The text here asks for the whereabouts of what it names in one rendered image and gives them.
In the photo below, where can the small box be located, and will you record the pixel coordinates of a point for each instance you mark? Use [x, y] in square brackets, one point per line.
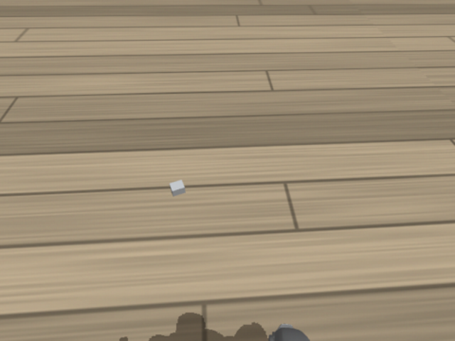
[177, 187]

